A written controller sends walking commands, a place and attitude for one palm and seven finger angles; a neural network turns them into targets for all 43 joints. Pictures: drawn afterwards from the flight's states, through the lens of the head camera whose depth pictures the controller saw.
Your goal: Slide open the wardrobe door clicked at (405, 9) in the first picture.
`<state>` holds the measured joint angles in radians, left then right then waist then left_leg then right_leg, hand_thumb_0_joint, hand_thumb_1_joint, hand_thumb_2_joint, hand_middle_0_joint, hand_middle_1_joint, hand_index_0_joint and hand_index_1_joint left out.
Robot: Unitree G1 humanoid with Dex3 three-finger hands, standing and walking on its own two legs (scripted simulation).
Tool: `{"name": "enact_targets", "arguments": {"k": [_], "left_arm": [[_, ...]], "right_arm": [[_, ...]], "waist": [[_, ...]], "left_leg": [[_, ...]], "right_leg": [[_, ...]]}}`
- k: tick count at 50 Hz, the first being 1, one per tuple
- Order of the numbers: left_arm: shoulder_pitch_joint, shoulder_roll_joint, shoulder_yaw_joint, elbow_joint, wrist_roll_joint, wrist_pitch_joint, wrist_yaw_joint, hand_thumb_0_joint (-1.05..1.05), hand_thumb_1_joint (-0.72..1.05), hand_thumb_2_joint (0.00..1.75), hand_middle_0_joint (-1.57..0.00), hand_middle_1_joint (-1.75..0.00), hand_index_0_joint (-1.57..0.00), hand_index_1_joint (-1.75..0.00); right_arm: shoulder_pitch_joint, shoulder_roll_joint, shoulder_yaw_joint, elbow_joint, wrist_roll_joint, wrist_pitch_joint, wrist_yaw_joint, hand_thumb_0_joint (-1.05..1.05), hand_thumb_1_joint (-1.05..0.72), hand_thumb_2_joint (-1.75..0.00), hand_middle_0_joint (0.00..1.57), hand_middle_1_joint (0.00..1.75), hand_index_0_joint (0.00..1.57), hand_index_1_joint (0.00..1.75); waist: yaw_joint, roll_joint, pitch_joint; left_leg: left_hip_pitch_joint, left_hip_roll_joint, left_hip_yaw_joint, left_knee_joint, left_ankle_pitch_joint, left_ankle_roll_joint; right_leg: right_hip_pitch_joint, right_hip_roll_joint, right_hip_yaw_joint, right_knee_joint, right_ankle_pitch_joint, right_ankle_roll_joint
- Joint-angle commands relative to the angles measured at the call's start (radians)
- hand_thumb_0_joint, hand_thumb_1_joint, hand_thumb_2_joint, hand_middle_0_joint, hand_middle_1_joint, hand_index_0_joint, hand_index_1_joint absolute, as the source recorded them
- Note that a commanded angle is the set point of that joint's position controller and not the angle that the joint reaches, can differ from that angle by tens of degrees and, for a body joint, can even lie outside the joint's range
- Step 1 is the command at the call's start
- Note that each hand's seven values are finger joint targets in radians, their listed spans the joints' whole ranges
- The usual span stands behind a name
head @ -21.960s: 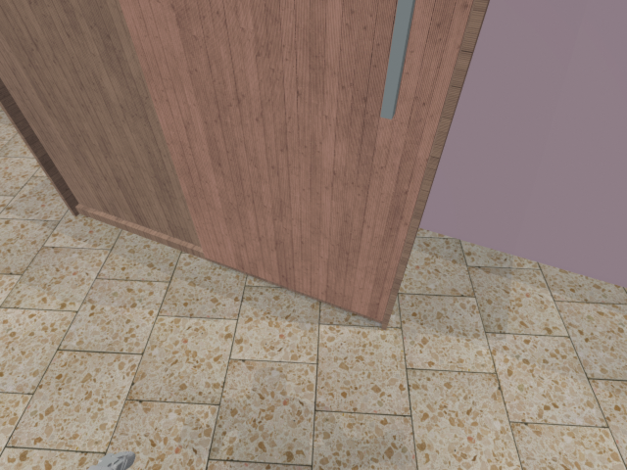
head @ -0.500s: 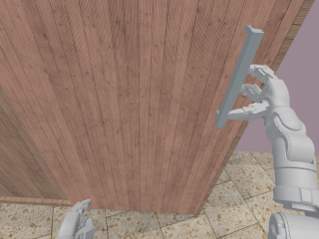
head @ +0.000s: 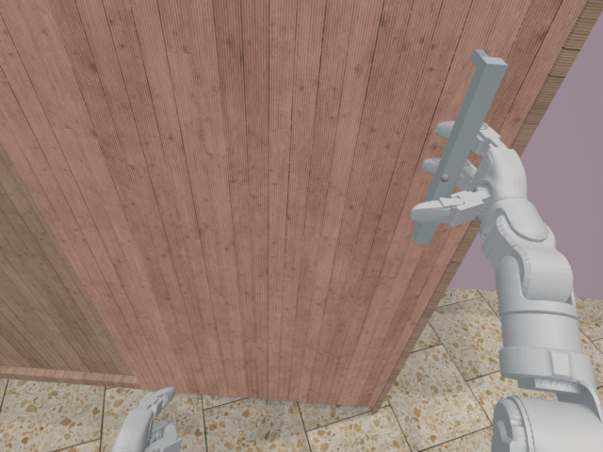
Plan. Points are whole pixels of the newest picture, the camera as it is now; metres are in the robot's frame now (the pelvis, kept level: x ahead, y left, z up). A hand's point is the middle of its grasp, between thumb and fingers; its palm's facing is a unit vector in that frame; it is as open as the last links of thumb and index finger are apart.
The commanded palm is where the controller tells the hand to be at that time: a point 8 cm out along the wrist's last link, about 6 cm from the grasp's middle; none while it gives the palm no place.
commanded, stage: slide the fingers in behind the handle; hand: right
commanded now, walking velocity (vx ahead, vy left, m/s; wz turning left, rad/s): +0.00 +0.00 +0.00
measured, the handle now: (446, 158) +0.44 -0.15 +0.22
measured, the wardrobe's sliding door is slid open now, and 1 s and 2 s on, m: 0.00 0.00 0.00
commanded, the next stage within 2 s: grip the handle and tug to test in 0.70 s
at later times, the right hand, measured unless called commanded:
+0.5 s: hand (440, 178) +0.39 -0.13 +0.23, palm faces +0.02 +1.00 +0.00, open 14.0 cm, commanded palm +0.36 -0.18 +0.23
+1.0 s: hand (441, 179) +0.39 -0.13 +0.23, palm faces +0.01 +1.00 +0.00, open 13.1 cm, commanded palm +0.36 -0.18 +0.23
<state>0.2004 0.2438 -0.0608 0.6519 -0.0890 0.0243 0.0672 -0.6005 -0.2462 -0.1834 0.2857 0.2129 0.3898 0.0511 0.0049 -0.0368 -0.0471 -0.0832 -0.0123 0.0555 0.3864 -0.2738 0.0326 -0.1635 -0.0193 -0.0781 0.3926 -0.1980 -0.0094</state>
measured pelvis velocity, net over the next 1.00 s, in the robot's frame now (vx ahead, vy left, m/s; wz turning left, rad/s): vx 0.00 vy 0.01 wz -0.01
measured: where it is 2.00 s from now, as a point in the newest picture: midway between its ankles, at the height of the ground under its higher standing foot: outside the picture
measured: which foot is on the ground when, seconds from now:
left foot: down 0.00-1.00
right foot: down 0.00-1.00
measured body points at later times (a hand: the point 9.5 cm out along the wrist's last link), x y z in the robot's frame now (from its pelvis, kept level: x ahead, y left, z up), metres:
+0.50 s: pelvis +0.00 +0.01 +0.00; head -0.03 +0.03 +0.45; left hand +0.17 +0.23 -0.09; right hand +0.38 -0.18 +0.23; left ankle -0.04 +0.09 -0.74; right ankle +0.01 -0.12 -0.74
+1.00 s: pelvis +0.00 +0.01 +0.00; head -0.03 +0.02 +0.45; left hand +0.17 +0.24 -0.09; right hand +0.38 -0.18 +0.23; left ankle -0.04 +0.09 -0.74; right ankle +0.01 -0.12 -0.74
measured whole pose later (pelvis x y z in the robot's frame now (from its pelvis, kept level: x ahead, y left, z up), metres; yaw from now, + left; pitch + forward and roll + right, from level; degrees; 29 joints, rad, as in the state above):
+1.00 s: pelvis +0.00 +0.01 +0.00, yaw +0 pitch -2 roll +0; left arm 0.18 0.24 -0.06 0.65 -0.09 0.04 0.07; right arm -0.60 -0.24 -0.16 0.26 0.21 0.41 0.04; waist 0.00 -0.04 -0.05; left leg -0.07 -0.02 0.06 0.38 -0.27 0.04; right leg -0.16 -0.02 -0.07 0.39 -0.19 0.00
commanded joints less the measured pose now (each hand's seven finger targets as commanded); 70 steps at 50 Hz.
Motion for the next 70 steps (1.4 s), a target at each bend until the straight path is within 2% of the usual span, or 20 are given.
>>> {"name": "enact_targets", "arguments": {"k": [1, 5, 9, 12, 14, 15, 17, 21, 25, 27, 30, 36, 40, 43, 46, 52, 54, 67, 68, 70], "left_arm": [[-0.155, 0.111, 0.040, -0.168, 0.006, -0.052, 0.009, 0.00, 0.90, 0.90, -0.20, -0.30, -0.20, -0.30], [-0.151, 0.115, 0.041, -0.162, 0.006, -0.050, 0.013, 0.00, 0.90, 0.90, -0.20, -0.30, -0.20, -0.30], [-0.156, 0.109, 0.042, -0.164, 0.005, -0.058, 0.011, 0.00, 0.90, 0.90, -0.20, -0.30, -0.20, -0.30], [-0.155, 0.116, 0.044, -0.161, 0.006, -0.054, 0.009, 0.00, 0.90, 0.90, -0.20, -0.30, -0.20, -0.30], [-0.164, 0.108, 0.042, -0.168, 0.005, -0.055, 0.008, 0.00, 0.90, 0.90, -0.20, -0.30, -0.20, -0.30], [-0.163, 0.106, 0.040, -0.163, 0.006, -0.055, 0.008, 0.00, 0.90, 0.90, -0.20, -0.30, -0.20, -0.30], [-0.155, 0.117, 0.044, -0.158, 0.011, -0.050, 0.008, 0.00, 0.90, 0.90, -0.20, -0.30, -0.20, -0.30], [-0.171, 0.105, 0.039, -0.170, 0.009, -0.044, 0.006, 0.00, 0.90, 0.90, -0.20, -0.30, -0.20, -0.30], [-0.170, 0.105, 0.038, -0.167, 0.008, -0.044, 0.007, 0.00, 0.90, 0.90, -0.20, -0.30, -0.20, -0.30], [-0.163, 0.113, 0.039, -0.160, 0.012, -0.041, 0.010, 0.00, 0.90, 0.90, -0.20, -0.30, -0.20, -0.30], [-0.167, 0.105, 0.038, -0.165, 0.010, -0.044, 0.009, 0.00, 0.90, 0.90, -0.20, -0.30, -0.20, -0.30], [-0.172, 0.107, 0.038, -0.169, 0.010, -0.040, 0.008, 0.00, 0.90, 0.90, -0.20, -0.30, -0.20, -0.30], [-0.173, 0.106, 0.039, -0.174, 0.010, -0.041, 0.007, 0.00, 0.90, 0.90, -0.20, -0.30, -0.20, -0.30], [-0.171, 0.109, 0.038, -0.169, 0.011, -0.040, 0.008, 0.00, 0.90, 0.90, -0.20, -0.30, -0.20, -0.30], [-0.172, 0.107, 0.038, -0.167, 0.008, -0.040, 0.010, 0.00, 0.90, 0.90, -0.20, -0.30, -0.20, -0.30], [-0.166, 0.115, 0.040, -0.160, 0.012, -0.039, 0.013, 0.00, 0.90, 0.90, -0.20, -0.30, -0.20, -0.30], [-0.165, 0.108, 0.038, -0.162, 0.011, -0.041, 0.013, 0.00, 0.90, 0.90, -0.20, -0.30, -0.20, -0.30], [-0.166, 0.109, 0.041, -0.170, 0.012, -0.045, 0.007, 0.00, 0.90, 0.90, -0.20, -0.30, -0.20, -0.30], [-0.164, 0.110, 0.041, -0.169, 0.014, -0.042, 0.007, 0.00, 0.90, 0.90, -0.20, -0.30, -0.20, -0.30], [-0.166, 0.107, 0.039, -0.170, 0.014, -0.043, 0.006, 0.00, 0.90, 0.90, -0.20, -0.30, -0.20, -0.30]], "right_arm": [[-0.472, -0.171, -0.044, -0.232, -0.001, -0.062, -0.011, 0.00, 0.50, -0.30, 0.30, 1.20, 0.30, 1.20], [-0.491, -0.196, -0.058, -0.227, 0.001, -0.063, -0.006, 0.00, 0.50, -0.30, 0.30, 1.20, 0.30, 1.20], [-0.510, -0.136, -0.007, -0.249, 0.005, -0.070, -0.002, 0.00, 0.50, -0.30, 0.30, 1.20, 0.30, 1.20], [-0.458, -0.169, -0.045, -0.224, 0.010, -0.064, -0.004, 0.00, 0.50, -0.30, 0.30, 1.20, 0.30, 1.20], [-0.491, -0.132, -0.009, -0.264, 0.005, -0.065, -0.006, 0.00, 0.50, -0.30, 0.30, 1.20, 0.30, 1.20], [-0.486, -0.118, -0.001, -0.243, 0.006, -0.059, -0.008, 0.00, 0.50, -0.30, 0.30, 1.20, 0.30, 1.20], [-0.448, -0.177, -0.059, -0.218, 0.009, -0.056, -0.015, 0.00, 0.50, -0.30, 0.30, 1.20, 0.30, 1.20], [-0.475, -0.143, -0.022, -0.263, -0.003, -0.056, -0.013, 0.00, 0.50, -0.30, 0.30, 1.20, 0.30, 1.20], [-0.493, -0.112, 0.006, -0.245, 0.005, -0.050, -0.007, 0.00, 0.50, -0.30, 0.30, 1.20, 0.30, 1.20], [-0.474, -0.162, -0.037, -0.217, 0.005, -0.049, -0.014, 0.00, 0.50, -0.30, 0.30, 1.20, 0.30, 1.20], [-0.504, -0.135, -0.011, -0.233, 0.000, -0.055, -0.006, 0.00, 0.50, -0.30, 0.30, 1.20, 0.30, 1.20], [-0.457, -0.154, -0.035, -0.228, 0.006, -0.057, -0.001, 0.00, 0.50, -0.30, 0.30, 1.20, 0.30, 1.20], [-0.493, -0.144, -0.015, -0.277, -0.001, -0.063, -0.003, 0.00, 0.50, -0.30, 0.30, 1.20, 0.30, 1.20], [-0.467, -0.164, -0.039, -0.261, 0.006, -0.060, -0.004, 0.00, 0.36, -0.36, 0.32, 1.22, 0.32, 1.22], [-0.480, -0.133, -0.010, -0.248, 0.007, -0.049, -0.003, 0.00, 0.22, -0.42, 0.33, 1.24, 0.33, 1.24], [-0.470, -0.182, -0.052, -0.216, 0.005, -0.051, -0.012, 0.00, -0.06, -0.54, 0.36, 1.28, 0.36, 1.28], [-0.500, -0.142, -0.015, -0.231, 0.001, -0.055, -0.009, 0.00, -0.15, -0.58, 0.37, 1.29, 0.37, 1.29], [-0.469, -0.119, -0.007, -0.252, 0.005, -0.062, -0.010, 0.00, -0.76, -0.84, 0.44, 1.38, 0.44, 1.38], [-0.468, -0.144, -0.027, -0.257, 0.001, -0.062, -0.012, 0.00, -0.81, -0.86, 0.44, 1.39, 0.44, 1.39], [-0.492, -0.115, 0.000, -0.274, 0.001, -0.061, -0.010, 0.00, -0.90, -0.90, 0.45, 1.40, 0.45, 1.40]], "waist": [[-0.014, 0.048, -0.235], [-0.010, 0.056, -0.230], [-0.001, 0.022, -0.236], [-0.016, 0.055, -0.243], [-0.010, 0.024, -0.250], [-0.005, 0.036, -0.232], [-0.022, 0.096, -0.239], [-0.017, 0.036, -0.249], [-0.005, 0.058, -0.221], [-0.015, 0.071, -0.226], [-0.010, 0.045, -0.233], [-0.018, 0.082, -0.236], [-0.014, 0.034, -0.253], [-0.018, 0.048, -0.243], [-0.008, 0.056, -0.221], [-0.019, 0.066, -0.227], [-0.007, 0.051, -0.233], [-0.017, 0.060, -0.246], [-0.021, 0.042, -0.258], [-0.012, 0.041, -0.251]], "left_leg": [[-0.042, 0.004, -0.035, -0.047, 0.363, -0.011], [-0.041, 0.004, -0.038, -0.054, 0.358, -0.012], [-0.054, 0.003, -0.040, -0.054, 0.359, -0.011], [-0.035, 0.001, -0.037, -0.053, 0.366, -0.011], [-0.044, 0.003, -0.037, -0.048, 0.369, -0.009], [-0.058, 0.002, -0.036, -0.055, 0.356, -0.012], [-0.026, 0.001, -0.037, -0.055, 0.376, -0.015], [-0.027, 0.006, -0.041, -0.048, 0.401, -0.013], [-0.053, 0.003, -0.040, -0.058, 0.367, -0.017], [-0.039, 0.003, -0.040, -0.060, 0.361, -0.016], [-0.041, 0.006, -0.043, -0.054, 0.380, -0.015], [-0.019, 0.007, -0.041, -0.051, 0.409, -0.019], [-0.024, 0.006, -0.041, -0.049, 0.402, -0.014], [-0.024, 0.005, -0.041, -0.054, 0.398, -0.013], [-0.045, 0.002, -0.039, -0.059, 0.363, -0.015], [-0.029, 0.003, -0.042, -0.064, 0.358, -0.014], [-0.039, 0.003, -0.040, -0.062, 0.357, -0.012], [-0.031, -0.003, -0.033, -0.056, 0.375, -0.007], [-0.025, -0.001, -0.034, -0.052, 0.381, -0.005], [-0.034, -0.002, -0.032, -0.052, 0.376, -0.006]], "right_leg": [[0.184, 0.014, 0.063, -0.003, 0.253, -0.046], [0.183, 0.015, 0.062, -0.003, 0.240, -0.047], [0.201, 0.017, 0.063, 0.001, 0.244, -0.048], [0.191, 0.017, 0.063, 0.000, 0.249, -0.046], [0.206, 0.017, 0.066, 0.001, 0.257, -0.046], [0.202, 0.018, 0.065, 0.001, 0.241, -0.046], [0.179, 0.020, 0.064, -0.002, 0.248, -0.049], [0.196, 0.024, 0.057, 0.001, 0.264, -0.049], [0.191, 0.022, 0.063, -0.001, 0.232, -0.049], [0.182, 0.024, 0.064, -0.002, 0.232, -0.049], [0.188, 0.025, 0.063, 0.001, 0.242, -0.050], [0.173, 0.026, 0.058, 0.000, 0.251, -0.051], [0.195, 0.025, 0.060, 0.000, 0.262, -0.049], [0.187, 0.023, 0.062, -0.001, 0.260, -0.049], [0.182, 0.023, 0.064, -0.004, 0.233, -0.048], [0.175, 0.022, 0.063, -0.008, 0.235, -0.049], [0.187, 0.021, 0.065, -0.007, 0.239, -0.049], [0.202, 0.019, 0.070, -0.004, 0.271, -0.047], [0.204, 0.018, 0.071, -0.005, 0.277, -0.045], [0.206, 0.019, 0.071, -0.005, 0.271, -0.044]]}}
